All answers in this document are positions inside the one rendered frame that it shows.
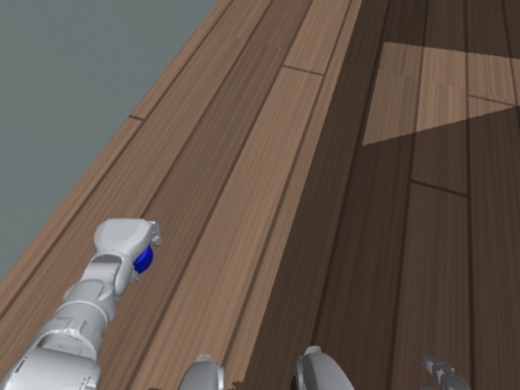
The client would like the left robot hand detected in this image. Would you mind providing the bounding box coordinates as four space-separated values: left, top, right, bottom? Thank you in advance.
93 218 161 283

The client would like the left robot arm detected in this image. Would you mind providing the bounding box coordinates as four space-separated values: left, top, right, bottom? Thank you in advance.
0 249 133 390

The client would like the tin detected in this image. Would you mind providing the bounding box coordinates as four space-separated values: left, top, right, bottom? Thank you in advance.
133 245 153 274

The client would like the right robot hand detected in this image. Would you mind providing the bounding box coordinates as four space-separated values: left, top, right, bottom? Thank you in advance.
419 354 471 390

